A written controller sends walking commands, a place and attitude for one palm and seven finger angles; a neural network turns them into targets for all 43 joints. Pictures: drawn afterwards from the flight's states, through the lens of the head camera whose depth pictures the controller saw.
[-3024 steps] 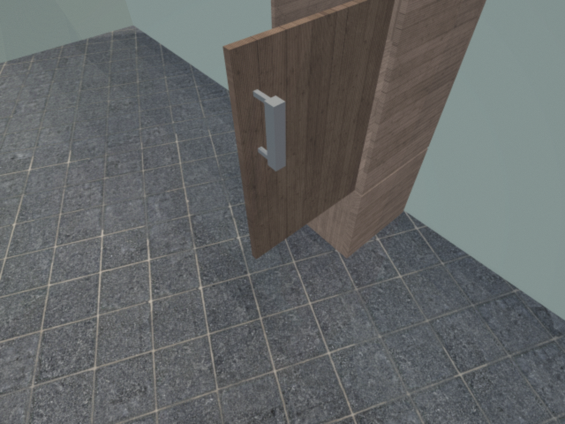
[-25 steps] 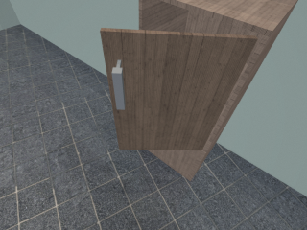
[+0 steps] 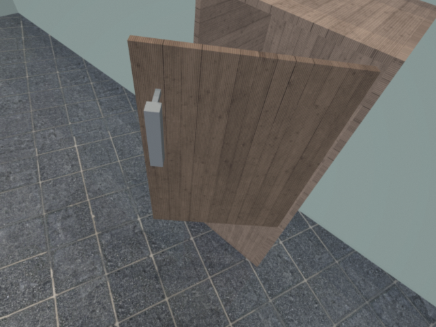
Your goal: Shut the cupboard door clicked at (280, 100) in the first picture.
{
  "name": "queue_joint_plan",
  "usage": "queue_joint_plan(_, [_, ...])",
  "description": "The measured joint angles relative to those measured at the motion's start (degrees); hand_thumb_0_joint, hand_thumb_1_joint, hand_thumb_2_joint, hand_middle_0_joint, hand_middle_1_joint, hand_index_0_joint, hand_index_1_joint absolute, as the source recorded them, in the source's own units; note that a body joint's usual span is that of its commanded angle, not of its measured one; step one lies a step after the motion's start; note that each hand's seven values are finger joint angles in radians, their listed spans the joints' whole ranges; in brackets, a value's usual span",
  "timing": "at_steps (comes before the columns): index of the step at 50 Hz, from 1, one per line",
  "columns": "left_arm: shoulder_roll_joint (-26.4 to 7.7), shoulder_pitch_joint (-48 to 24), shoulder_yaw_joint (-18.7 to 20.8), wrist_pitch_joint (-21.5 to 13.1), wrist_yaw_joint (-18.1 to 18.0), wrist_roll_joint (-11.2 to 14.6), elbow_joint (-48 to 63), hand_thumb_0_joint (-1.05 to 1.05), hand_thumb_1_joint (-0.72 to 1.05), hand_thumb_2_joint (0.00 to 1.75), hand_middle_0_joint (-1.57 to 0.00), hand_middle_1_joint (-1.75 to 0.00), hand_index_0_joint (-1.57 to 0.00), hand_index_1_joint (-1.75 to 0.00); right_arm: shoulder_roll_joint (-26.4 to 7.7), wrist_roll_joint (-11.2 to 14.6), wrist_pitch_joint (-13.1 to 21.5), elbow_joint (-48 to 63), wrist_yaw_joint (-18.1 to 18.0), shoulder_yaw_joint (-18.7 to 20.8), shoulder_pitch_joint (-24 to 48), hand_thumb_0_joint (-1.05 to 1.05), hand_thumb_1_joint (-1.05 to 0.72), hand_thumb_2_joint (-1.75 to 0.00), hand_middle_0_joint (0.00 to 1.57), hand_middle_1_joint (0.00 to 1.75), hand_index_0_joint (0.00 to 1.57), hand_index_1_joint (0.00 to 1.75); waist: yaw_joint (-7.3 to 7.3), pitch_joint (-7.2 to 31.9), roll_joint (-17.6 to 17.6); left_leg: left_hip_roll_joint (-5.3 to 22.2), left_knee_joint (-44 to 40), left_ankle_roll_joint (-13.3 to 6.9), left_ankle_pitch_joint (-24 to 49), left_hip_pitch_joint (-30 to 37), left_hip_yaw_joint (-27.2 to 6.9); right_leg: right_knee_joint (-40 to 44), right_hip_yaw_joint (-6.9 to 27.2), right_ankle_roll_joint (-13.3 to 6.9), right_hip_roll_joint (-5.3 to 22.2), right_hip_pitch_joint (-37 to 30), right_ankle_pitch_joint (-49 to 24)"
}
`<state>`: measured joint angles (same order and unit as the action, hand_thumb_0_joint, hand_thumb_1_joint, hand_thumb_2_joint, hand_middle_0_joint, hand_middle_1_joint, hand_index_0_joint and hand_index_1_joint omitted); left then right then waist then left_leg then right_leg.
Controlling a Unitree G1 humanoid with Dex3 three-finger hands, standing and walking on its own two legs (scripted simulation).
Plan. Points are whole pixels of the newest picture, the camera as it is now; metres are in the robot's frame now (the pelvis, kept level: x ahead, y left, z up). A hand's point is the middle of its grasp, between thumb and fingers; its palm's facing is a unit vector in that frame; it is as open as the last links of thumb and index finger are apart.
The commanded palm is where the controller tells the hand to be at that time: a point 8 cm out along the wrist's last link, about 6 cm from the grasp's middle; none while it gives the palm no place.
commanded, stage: shuffle to correct the standing spot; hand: left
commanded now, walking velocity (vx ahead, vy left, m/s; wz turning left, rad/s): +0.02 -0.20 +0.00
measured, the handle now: (157, 129) +0.44 +0.16 +0.11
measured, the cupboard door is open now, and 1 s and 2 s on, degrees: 39 39 39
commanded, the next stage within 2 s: come to a stop and stand still in 0.08 s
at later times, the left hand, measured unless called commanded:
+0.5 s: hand out of the picture +0.10 +0.09 -0.15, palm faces +0.03 -0.97 -0.23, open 7.3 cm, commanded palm none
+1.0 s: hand out of the picture -0.02 +0.13 -0.17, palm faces +0.10 -0.98 -0.20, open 7.4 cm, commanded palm none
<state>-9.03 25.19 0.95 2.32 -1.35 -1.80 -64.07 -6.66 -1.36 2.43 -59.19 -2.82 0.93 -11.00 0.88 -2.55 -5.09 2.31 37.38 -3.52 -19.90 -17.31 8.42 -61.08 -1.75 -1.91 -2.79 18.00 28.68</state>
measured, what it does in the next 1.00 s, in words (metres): steps on the spot: right foot, then left foot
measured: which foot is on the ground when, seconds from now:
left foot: down 0.00-0.34, up 0.36-0.70, down 0.72-1.00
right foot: up 0.00-0.32, down 0.34-0.74, up 0.76-1.00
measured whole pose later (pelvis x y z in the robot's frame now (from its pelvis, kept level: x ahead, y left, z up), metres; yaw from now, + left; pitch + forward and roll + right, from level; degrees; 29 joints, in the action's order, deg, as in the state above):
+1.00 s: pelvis -0.03 -0.05 +0.01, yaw +2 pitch +0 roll +1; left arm -10.1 15.5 2.3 3.1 -1.8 -1.6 -59.3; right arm -7.9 -1.5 -0.2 -56.5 -2.1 1.5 -12.1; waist 1.4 -1.3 -2.7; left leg -3.2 24.3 -4.8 -10.5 -14.6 5.6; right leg -44.3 -1.7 0.8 2.3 16.9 25.7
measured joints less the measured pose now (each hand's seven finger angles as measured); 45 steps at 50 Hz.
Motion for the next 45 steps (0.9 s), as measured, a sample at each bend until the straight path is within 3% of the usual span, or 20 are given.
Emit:
queue_joint_plan(3, [-0.66,-3.40,0.98,0.63,0.62,-0.51,1.70,0.01,0.90,0.89,-0.20,-0.30,-0.20,-0.30,-0.22,0.08,0.41,-0.01,-0.82,0.42,-1.37,-0.01,-0.93,-0.90,0.20,0.30,0.20,0.30,-0.15,0.15,0.71,0.87,-4.71,1.16,2.13,2.34,-0.81,-6.17,0.19,1.40,2.17,6.91,-5.12])
queue_joint_plan(6, [-1.34,-7.08,1.75,0.61,1.11,-0.57,4.59,0.01,0.90,0.89,-0.20,-0.30,-0.20,-0.30,-0.84,-0.15,0.10,-0.73,-0.51,0.41,-2.68,-0.01,-0.94,-0.90,0.20,0.30,0.20,0.30,0.28,-0.03,1.53,1.78,-8.46,1.72,4.33,3.65,-1.68,-4.58,1.08,2.62,4.59,11.15,-10.06])
queue_joint_plan(9, [-1.90,-10.24,2.22,0.92,1.49,-0.49,6.69,0.00,0.91,0.89,-0.20,-0.30,-0.20,-0.30,-1.01,-0.39,-0.56,-1.02,-0.13,0.57,-3.84,-0.01,-0.93,-0.90,0.20,0.30,0.20,0.30,-0.03,-0.16,2.17,2.61,-10.47,2.73,5.48,4.14,-2.35,0.67,1.35,3.59,6.42,12.46,-12.61])
queue_joint_plan(14, [-2.36,-14.12,2.36,0.75,1.66,-0.12,8.38,0.00,0.91,0.90,-0.19,-0.30,-0.20,-0.30,-1.54,-0.98,-1.76,-0.47,0.67,1.33,-5.11,0.00,-0.92,-0.90,0.20,0.30,0.20,0.30,-2.02,-0.87,3.74,4.13,-10.04,4.88,5.29,3.67,-3.08,15.61,-0.48,4.14,7.12,8.41,-11.47])
queue_joint_plan(17, [-2.94,-14.33,1.87,-1.65,1.39,0.04,9.23,0.00,0.91,0.90,-0.19,-0.30,-0.20,-0.30,-1.92,-0.66,-2.27,-0.20,1.30,1.58,-6.91,0.00,-0.91,-0.90,0.20,0.30,0.20,0.30,-2.61,-0.24,3.14,3.57,-4.86,6.16,2.06,1.79,-3.00,29.04,-0.91,3.87,7.42,1.62,-15.79])
queue_joint_plan(21, [-0.55,-15.17,0.67,-2.70,0.81,-0.15,8.27,0.00,0.91,0.90,-0.20,-0.30,-0.20,-0.30,-4.04,0.04,-4.02,-0.95,1.53,2.24,-6.32,0.00,-0.91,-0.90,0.20,0.30,0.20,0.30,-2.55,-0.51,6.69,1.99,7.52,4.70,-8.97,-2.69,-6.67,26.26,-1.72,2.63,6.10,1.96,-12.83])
queue_joint_plan(26, [-0.06,-15.22,0.66,-3.03,-0.42,0.00,8.93,0.00,0.92,0.89,-0.20,-0.30,-0.20,-0.30,-3.72,0.37,-4.69,-0.27,1.79,2.23,-4.27,0.00,-0.91,-0.90,0.20,0.30,0.20,0.30,-1.66,-0.93,5.41,-1.63,19.13,6.03,-7.91,-7.26,-5.52,29.15,-1.86,1.88,6.60,0.28,-14.82])
queue_joint_plan(30, [-0.79,-14.99,0.98,-2.27,-0.79,-0.23,9.29,0.00,0.91,0.89,-0.20,-0.30,-0.20,-0.30,-3.51,0.31,-5.41,1.39,2.23,2.37,-1.95,0.00,-0.91,-0.90,0.19,0.30,0.20,0.30,-0.61,-1.08,4.24,-2.79,19.53,6.62,-6.16,-8.48,-4.83,30.44,-2.22,2.00,7.06,0.29,-16.12])
queue_joint_plan(33, [-1.93,-14.39,1.51,-1.45,-0.88,-0.49,9.34,0.00,0.91,0.89,-0.20,-0.30,-0.20,-0.30,-3.14,0.44,-5.13,2.78,2.50,2.35,-0.38,0.00,-0.91,-0.90,0.19,0.30,0.20,0.30,0.21,-1.07,2.96,-2.76,12.35,6.23,-5.15,-6.22,-4.67,29.78,-2.22,2.49,7.58,1.30,-16.45])
queue_joint_plan(36, [-3.10,-13.03,2.00,-0.46,-0.83,-0.22,9.12,0.00,0.91,0.89,-0.20,-0.30,-0.20,-0.30,-2.91,0.63,-3.81,4.09,2.53,2.03,0.02,0.00,-0.91,-0.90,0.19,0.30,0.20,0.30,0.62,-0.48,2.18,-2.23,-1.79,5.42,1.22,0.03,-4.45,26.58,-2.09,3.50,7.78,3.23,-15.45])
queue_joint_plan(40, [-3.98,-12.18,2.59,1.60,-0.93,0.21,7.59,0.00,0.91,0.89,-0.20,-0.30,-0.20,-0.30,-1.39,-0.05,-3.36,4.45,2.06,1.38,-0.28,0.00,-0.91,-0.90,0.19,0.30,0.20,0.30,0.75,-0.41,0.58,-3.50,-3.23,0.49,2.61,0.86,-3.52,15.10,0.76,2.69,6.76,6.62,-4.08])
queue_joint_plan(43, [-3.44,-11.47,2.60,1.62,-0.63,0.02,6.67,0.01,0.91,0.89,-0.20,-0.30,-0.20,-0.30,-0.88,-0.12,-3.36,4.01,1.16,1.09,-0.82,0.00,-0.93,-0.90,0.20,0.30,0.20,0.30,0.80,0.28,1.16,-3.96,-6.97,-0.43,4.97,1.93,-3.58,6.95,1.59,2.19,5.30,7.58,-4.66])
queue_joint_plan(45, [-2.86,-10.84,2.37,1.23,-0.53,0.01,6.26,0.01,0.91,0.89,-0.20,-0.30,-0.20,-0.30,-1.06,-0.08,-3.23,3.58,1.01,0.85,-0.93,0.00,-0.93,-0.90,0.20,0.30,0.20,0.30,0.92,0.69,1.48,-4.47,-9.39,-0.77,6.61,2.42,-3.46,5.78,1.44,2.39,5.03,6.44,-5.30])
